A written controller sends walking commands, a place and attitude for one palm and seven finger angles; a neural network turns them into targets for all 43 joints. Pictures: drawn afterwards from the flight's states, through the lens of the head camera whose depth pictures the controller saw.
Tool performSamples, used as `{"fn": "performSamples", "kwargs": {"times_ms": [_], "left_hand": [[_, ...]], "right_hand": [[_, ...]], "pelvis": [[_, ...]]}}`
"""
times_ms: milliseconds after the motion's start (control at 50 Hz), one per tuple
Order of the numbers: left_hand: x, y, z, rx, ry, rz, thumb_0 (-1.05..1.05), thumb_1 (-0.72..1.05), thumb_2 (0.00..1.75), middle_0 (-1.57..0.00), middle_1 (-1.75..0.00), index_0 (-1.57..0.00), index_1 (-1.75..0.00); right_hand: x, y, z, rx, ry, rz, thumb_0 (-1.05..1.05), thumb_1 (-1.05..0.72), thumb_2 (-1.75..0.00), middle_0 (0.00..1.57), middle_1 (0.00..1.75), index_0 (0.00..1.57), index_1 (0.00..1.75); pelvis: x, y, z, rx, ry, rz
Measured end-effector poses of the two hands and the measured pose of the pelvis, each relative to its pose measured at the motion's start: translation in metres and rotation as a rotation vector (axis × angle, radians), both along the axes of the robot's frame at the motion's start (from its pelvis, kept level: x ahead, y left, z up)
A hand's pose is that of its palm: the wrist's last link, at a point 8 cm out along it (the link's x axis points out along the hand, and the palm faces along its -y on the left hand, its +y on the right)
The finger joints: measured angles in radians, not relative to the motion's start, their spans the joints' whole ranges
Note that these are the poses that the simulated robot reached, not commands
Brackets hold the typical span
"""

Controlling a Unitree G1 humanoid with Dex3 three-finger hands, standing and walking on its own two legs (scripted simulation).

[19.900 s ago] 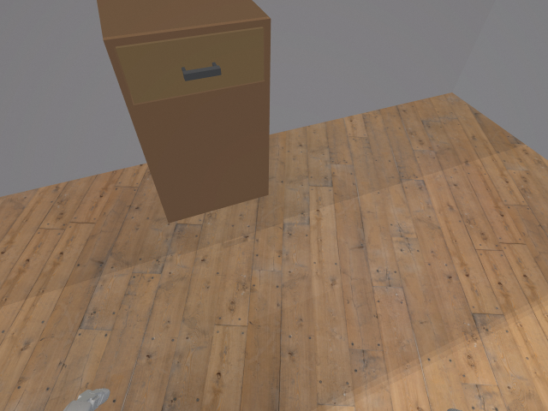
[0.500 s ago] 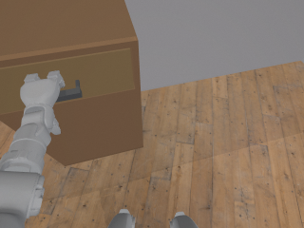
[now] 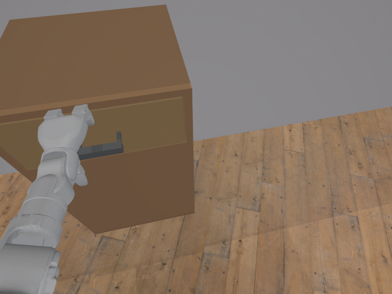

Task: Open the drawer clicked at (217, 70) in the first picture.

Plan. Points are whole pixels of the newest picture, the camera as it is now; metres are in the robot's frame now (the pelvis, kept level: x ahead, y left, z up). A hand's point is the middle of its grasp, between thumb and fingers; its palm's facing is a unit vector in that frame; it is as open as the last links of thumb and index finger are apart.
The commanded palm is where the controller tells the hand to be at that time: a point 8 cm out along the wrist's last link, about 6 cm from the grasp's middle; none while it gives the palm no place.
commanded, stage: lift the fingers back up to retry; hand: left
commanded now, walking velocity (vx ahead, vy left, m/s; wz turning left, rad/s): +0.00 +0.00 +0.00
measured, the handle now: (99, 144) +0.47 +0.26 -0.02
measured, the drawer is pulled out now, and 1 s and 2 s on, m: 0.00 0.00 0.00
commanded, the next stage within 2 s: re-aim the fingers above the handle in 0.08 s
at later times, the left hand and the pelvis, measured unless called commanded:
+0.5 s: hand (79, 148) +0.42 +0.27 +0.03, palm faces -0.05 -0.03 -1.00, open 13.8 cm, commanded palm +0.40 +0.27 +0.09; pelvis +0.00 -0.02 +0.00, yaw +0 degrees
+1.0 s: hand (75, 149) +0.42 +0.28 +0.03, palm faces -0.04 -0.02 -1.00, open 13.8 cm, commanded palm +0.40 +0.27 +0.09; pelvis -0.01 -0.01 +0.00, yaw +0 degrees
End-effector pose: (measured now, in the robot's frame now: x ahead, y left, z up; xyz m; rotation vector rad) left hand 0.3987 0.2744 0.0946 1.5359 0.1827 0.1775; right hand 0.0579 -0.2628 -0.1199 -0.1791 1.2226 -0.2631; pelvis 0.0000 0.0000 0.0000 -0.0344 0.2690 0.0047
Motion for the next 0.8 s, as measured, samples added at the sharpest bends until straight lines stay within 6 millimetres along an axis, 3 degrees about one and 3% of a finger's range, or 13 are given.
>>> {"fn": "performSamples", "kwargs": {"times_ms": [120,240,560,800], "left_hand": [[-0.003,-0.003,-0.009,-0.005,0.079,0.011,0.0,-0.49,0.3,-0.32,-1.21,-0.32,-1.2],[-0.006,-0.008,-0.008,-0.008,0.052,-0.033,0.0,-0.49,0.3,-0.32,-1.2,-0.32,-1.2],[0.002,-0.004,-0.007,-0.008,0.076,0.023,0.0,-0.49,0.3,-0.32,-1.2,-0.32,-1.2],[-0.004,-0.004,-0.01,-0.013,0.029,-0.036,0.0,-0.49,0.3,-0.32,-1.2,-0.32,-1.2]], "right_hand": [[0.021,0.0,0.004,0.008,-0.042,0.029,0.01,-0.9,-0.89,0.2,0.3,0.2,0.3],[0.026,-0.007,0.003,-0.008,-0.043,0.037,0.01,-0.9,-0.89,0.2,0.3,0.2,0.3],[-0.006,-0.024,0.0,-0.023,0.04,-0.02,0.01,-0.91,-0.89,0.2,0.3,0.2,0.3],[-0.016,-0.019,-0.001,-0.03,0.049,-0.024,0.01,-0.91,-0.89,0.2,0.3,0.2,0.3]], "pelvis": [[0.002,-0.004,0.003,0.007,-0.01,0.003],[0.003,-0.009,0.002,0.01,-0.007,0.008],[0.004,-0.016,0.002,0.014,-0.001,-0.001],[-0.003,-0.01,-0.001,0.009,0.006,-0.004]]}}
